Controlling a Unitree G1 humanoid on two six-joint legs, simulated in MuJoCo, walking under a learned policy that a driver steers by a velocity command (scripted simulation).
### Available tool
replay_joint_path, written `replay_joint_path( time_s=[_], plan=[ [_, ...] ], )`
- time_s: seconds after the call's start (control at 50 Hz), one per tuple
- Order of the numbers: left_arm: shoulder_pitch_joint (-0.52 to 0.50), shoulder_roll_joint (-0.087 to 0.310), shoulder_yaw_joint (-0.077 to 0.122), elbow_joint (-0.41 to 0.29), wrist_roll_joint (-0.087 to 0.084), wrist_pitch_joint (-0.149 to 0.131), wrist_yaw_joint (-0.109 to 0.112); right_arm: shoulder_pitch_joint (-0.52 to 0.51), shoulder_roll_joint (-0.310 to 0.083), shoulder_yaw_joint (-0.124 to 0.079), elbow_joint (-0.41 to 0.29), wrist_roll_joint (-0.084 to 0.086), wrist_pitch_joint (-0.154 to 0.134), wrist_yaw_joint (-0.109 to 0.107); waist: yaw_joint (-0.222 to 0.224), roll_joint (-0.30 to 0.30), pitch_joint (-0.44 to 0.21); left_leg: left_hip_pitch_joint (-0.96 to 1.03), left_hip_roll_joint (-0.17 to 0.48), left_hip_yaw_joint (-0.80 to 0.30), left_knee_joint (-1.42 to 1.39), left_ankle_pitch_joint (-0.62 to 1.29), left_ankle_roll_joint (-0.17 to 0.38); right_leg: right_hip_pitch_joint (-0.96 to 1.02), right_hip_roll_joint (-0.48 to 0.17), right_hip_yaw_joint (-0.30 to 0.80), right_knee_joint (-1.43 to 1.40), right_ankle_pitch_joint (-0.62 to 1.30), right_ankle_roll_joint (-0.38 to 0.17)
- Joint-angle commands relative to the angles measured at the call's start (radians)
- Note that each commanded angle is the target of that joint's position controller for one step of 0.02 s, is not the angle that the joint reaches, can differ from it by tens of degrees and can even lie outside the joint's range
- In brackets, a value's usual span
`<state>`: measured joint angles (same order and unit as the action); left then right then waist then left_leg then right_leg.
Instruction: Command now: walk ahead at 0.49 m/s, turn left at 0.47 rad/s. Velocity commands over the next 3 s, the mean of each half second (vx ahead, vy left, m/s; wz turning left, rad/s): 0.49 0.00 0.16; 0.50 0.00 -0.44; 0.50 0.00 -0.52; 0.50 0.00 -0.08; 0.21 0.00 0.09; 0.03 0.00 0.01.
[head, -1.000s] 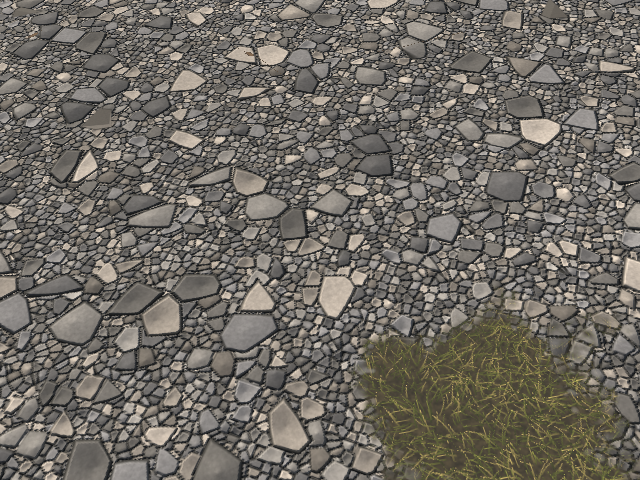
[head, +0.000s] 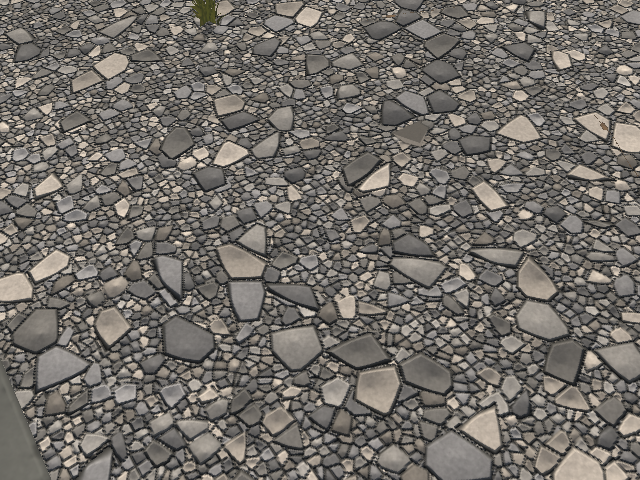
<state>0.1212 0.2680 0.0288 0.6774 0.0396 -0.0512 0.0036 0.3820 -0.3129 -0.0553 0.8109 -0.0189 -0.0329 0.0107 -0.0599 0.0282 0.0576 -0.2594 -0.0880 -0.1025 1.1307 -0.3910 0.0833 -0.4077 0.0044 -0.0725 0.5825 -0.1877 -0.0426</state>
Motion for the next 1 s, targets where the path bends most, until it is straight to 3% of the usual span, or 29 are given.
replay_joint_path(
  time_s=[0.02, 0.06, 0.12, 0.22, 0.3, 0.34, 0.36, 0.38, 0.4, 0.42, 0.44, 0.46, 0.48, 0.5, 0.52, 0.54, 0.6, 0.68, 0.78, 0.84, 0.88, 0.9, 0.92, 0.94, 0.96, 0.98, 1.0],
  plan=[
    [0.145, 0.085, 0.029, 0.014, -0.008, -0.019, 0.003, 0.005, -0.060, -0.011, -0.061, -0.021, 0.002, 0.022, 0.059, -0.117, -0.054, -0.278, 0.104, -0.002, 0.068, 0.077, -0.008, 0.260, -0.269, 0.362, -0.371, -0.089, -0.120],
    [0.175, 0.086, 0.030, 0.046, -0.017, -0.045, -0.011, 0.001, -0.037, -0.005, -0.058, -0.023, 0.014, 0.031, 0.047, -0.130, -0.049, -0.268, 0.098, -0.004, 0.033, 0.077, -0.011, 0.234, -0.266, 0.293, -0.383, 0.084, -0.141],
    [0.203, 0.092, 0.031, 0.084, -0.022, -0.064, -0.021, -0.100, -0.023, 0.003, -0.085, -0.026, 0.016, 0.039, 0.050, -0.120, -0.016, -0.356, 0.104, -0.004, -0.071, 0.157, -0.023, 0.254, -0.258, 0.196, -0.431, 0.162, -0.155],
    [0.246, 0.101, 0.031, 0.134, -0.030, -0.057, -0.025, -0.312, 0.017, 0.036, -0.140, -0.021, -0.001, 0.059, 0.080, -0.112, 0.004, -0.276, 0.126, 0.121, -0.403, 0.342, -0.044, 0.225, -0.195, 0.043, -0.443, 0.253, -0.127],
    [0.325, 0.140, 0.038, 0.185, -0.029, -0.043, -0.020, -0.387, -0.005, 0.038, -0.158, -0.021, -0.005, 0.049, 0.099, -0.104, 0.017, -0.235, 0.121, 0.163, -0.520, 0.298, -0.017, 0.332, -0.248, 0.061, -0.405, 0.347, -0.120],
    [0.336, 0.154, 0.040, 0.205, -0.027, -0.029, -0.015, -0.357, -0.018, 0.032, -0.147, -0.027, -0.011, 0.037, 0.080, -0.108, -0.003, -0.166, 0.087, 0.184, -0.572, 0.218, 0.011, 0.392, -0.255, 0.049, -0.309, 0.519, -0.110],
    [0.343, 0.151, 0.037, 0.217, -0.030, -0.022, -0.013, -0.268, -0.026, 0.024, -0.117, -0.034, -0.020, 0.030, 0.037, -0.093, -0.047, -0.034, 0.059, 0.190, -0.634, 0.221, 0.028, 0.385, -0.233, 0.033, -0.178, 0.631, -0.097],
    [0.350, 0.132, 0.028, 0.220, -0.032, -0.020, -0.013, -0.107, -0.059, 0.008, -0.059, -0.045, -0.032, 0.019, -0.027, -0.056, -0.142, 0.185, 0.062, 0.168, -0.661, 0.223, 0.053, 0.308, -0.186, 0.005, 0.016, 0.604, -0.079],
    [0.331, 0.085, 0.013, 0.173, -0.033, -0.023, -0.015, 0.082, -0.145, -0.017, -0.032, -0.064, -0.038, 0.003, -0.099, 0.067, -0.285, 0.435, 0.322, -0.111, -0.692, 0.092, 0.105, 0.114, -0.136, -0.025, 0.324, 0.260, -0.057],
    [0.422, 0.001, -0.002, 0.148, -0.053, -0.019, -0.017, 0.086, -0.222, -0.037, -0.031, -0.047, -0.027, -0.011, -0.045, 0.263, -0.376, 0.601, 0.558, -0.539, -0.828, 0.042, 0.210, -0.195, 0.032, -0.009, 0.626, -0.363, -0.030],
    [0.325, 0.122, 0.031, 0.164, -0.031, -0.006, -0.005, 0.032, -0.157, -0.028, -0.037, -0.016, -0.022, -0.014, -0.054, 0.072, -0.259, 0.492, 0.506, -0.470, -0.845, 0.037, 0.177, -0.270, -0.017, 0.112, 0.680, -0.301, -0.044],
    [0.272, 0.107, 0.033, 0.148, -0.039, -0.010, -0.011, -0.045, -0.098, -0.010, -0.036, -0.012, -0.028, -0.014, -0.014, 0.055, -0.140, 0.369, 0.456, -0.306, -0.865, 0.136, 0.145, -0.265, -0.053, 0.130, 0.645, -0.206, -0.052],
    [0.265, 0.082, 0.030, 0.157, -0.043, -0.010, -0.014, -0.084, -0.052, 0.001, -0.030, -0.012, -0.037, -0.009, 0.016, 0.035, -0.090, 0.276, 0.411, -0.199, -0.899, 0.246, 0.113, -0.223, -0.079, 0.125, 0.596, -0.152, -0.047],
    [0.266, 0.073, 0.033, 0.176, -0.031, 0.004, -0.019, -0.110, -0.018, 0.011, -0.025, -0.009, -0.046, -0.009, 0.042, 0.026, -0.047, 0.210, 0.354, -0.101, -0.924, 0.308, 0.063, -0.187, -0.092, 0.125, 0.561, -0.123, -0.040],
    [0.313, 0.051, 0.030, 0.184, -0.020, 0.017, -0.027, -0.114, -0.016, 0.012, -0.020, -0.005, -0.053, -0.013, 0.067, 0.089, -0.059, 0.173, 0.356, -0.054, -0.939, 0.350, 0.062, -0.141, -0.095, 0.118, 0.549, -0.105, -0.026],
    [0.305, 0.044, 0.031, 0.191, -0.017, 0.028, -0.031, -0.103, -0.004, 0.013, -0.011, -0.005, -0.063, -0.012, 0.071, 0.070, -0.053, 0.158, 0.348, -0.024, -0.953, 0.405, 0.063, -0.133, -0.094, 0.115, 0.557, -0.093, -0.020],
    [0.215, 0.028, 0.037, 0.164, -0.013, 0.043, -0.045, -0.074, -0.021, 0.004, 0.016, 0.004, -0.081, -0.018, 0.079, 0.040, -0.015, 0.170, 0.334, 0.079, -0.989, 0.482, 0.064, -0.226, -0.102, 0.103, 0.536, -0.003, -0.003],
    [0.072, 0.011, 0.029, 0.113, -0.013, 0.042, -0.055, -0.029, -0.008, 0.006, 0.050, 0.000, -0.079, -0.021, 0.061, 0.036, 0.022, 0.191, 0.307, 0.197, -0.997, 0.533, 0.059, -0.295, -0.101, 0.069, 0.389, 0.130, 0.009],
    [-0.090, 0.001, 0.012, 0.048, -0.005, 0.038, -0.071, 0.031, -0.039, -0.001, 0.090, -0.002, -0.072, -0.031, 0.022, 0.033, 0.056, 0.267, 0.331, 0.283, -0.973, 0.624, 0.049, -0.237, -0.072, -0.027, 0.127, 0.179, -0.031],
    [-0.081, 0.020, 0.018, 0.037, -0.002, 0.039, -0.067, 0.037, -0.066, -0.007, 0.107, -0.006, -0.058, -0.041, 0.043, 0.044, 0.030, 0.356, 0.349, 0.330, -0.851, 0.938, 0.030, -0.159, -0.015, -0.078, 0.067, 0.069, -0.087],
    [0.031, 0.047, 0.032, 0.063, -0.001, 0.038, -0.057, 0.021, -0.100, -0.017, 0.107, -0.011, -0.042, -0.047, 0.099, 0.065, -0.045, 0.384, 0.353, 0.352, -0.639, 1.183, 0.024, -0.025, 0.056, -0.105, 0.055, -0.045, -0.136],
    [0.143, 0.070, 0.047, 0.095, 0.001, 0.030, -0.051, 0.016, -0.116, -0.021, 0.102, -0.010, -0.032, -0.046, 0.146, 0.058, -0.112, 0.344, 0.350, 0.354, -0.457, 1.144, 0.019, 0.112, 0.088, -0.092, 0.009, -0.068, -0.163],
    [0.303, 0.125, 0.073, 0.143, 0.011, 0.023, -0.037, -0.001, -0.115, -0.021, 0.085, -0.009, -0.029, -0.042, 0.224, -0.006, -0.197, 0.182, 0.321, 0.363, -0.186, 0.914, -0.010, 0.351, 0.048, 0.012, -0.070, -0.084, -0.207],
    [0.315, 0.257, 0.109, 0.139, 0.014, 0.027, -0.020, 0.055, 0.012, 0.005, 0.021, 0.006, -0.036, -0.022, 0.161, -0.243, -0.290, -0.253, 0.159, 0.347, 0.203, 0.091, -0.069, 0.679, -0.268, 0.508, -0.108, -0.107, -0.354],
    [0.319, 0.271, 0.113, 0.121, -0.024, 0.038, -0.021, -0.050, -0.054, -0.008, -0.022, 0.001, -0.050, -0.014, 0.189, -0.172, -0.358, -0.441, 0.041, 0.115, 0.362, -0.139, -0.083, 0.737, -0.351, 0.868, -0.287, -0.111, -0.420],
    [0.267, 0.245, 0.107, 0.129, -0.030, 0.043, -0.012, -0.138, -0.056, -0.006, -0.048, 0.003, -0.063, -0.009, 0.174, -0.092, -0.203, -0.532, 0.118, 0.056, 0.333, -0.029, -0.071, 0.641, -0.332, 0.697, -0.311, -0.057, -0.380],
    [0.222, 0.186, 0.093, 0.131, -0.034, 0.040, -0.007, -0.136, -0.050, 0.000, -0.046, 0.007, -0.075, -0.010, 0.132, -0.025, -0.109, -0.490, 0.159, 0.065, 0.232, 0.058, -0.068, 0.497, -0.300, 0.582, -0.321, 0.056, -0.335]
  ],
)
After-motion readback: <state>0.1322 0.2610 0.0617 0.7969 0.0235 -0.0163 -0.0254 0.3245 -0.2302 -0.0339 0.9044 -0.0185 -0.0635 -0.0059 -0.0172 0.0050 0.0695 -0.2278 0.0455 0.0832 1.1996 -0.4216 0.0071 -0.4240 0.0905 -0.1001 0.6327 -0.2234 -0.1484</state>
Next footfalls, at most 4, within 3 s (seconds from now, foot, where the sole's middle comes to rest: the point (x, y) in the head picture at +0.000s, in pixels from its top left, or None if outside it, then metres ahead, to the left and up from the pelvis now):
0.38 left None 0.36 0.13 -0.76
0.92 right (358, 389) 0.64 -0.07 -0.76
1.46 left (333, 259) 0.99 -0.04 -0.76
1.96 right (455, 212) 1.12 -0.37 -0.76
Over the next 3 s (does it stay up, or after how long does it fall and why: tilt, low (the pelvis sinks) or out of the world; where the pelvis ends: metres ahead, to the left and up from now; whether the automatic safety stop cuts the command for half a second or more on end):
stays up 1.17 -0.29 0.02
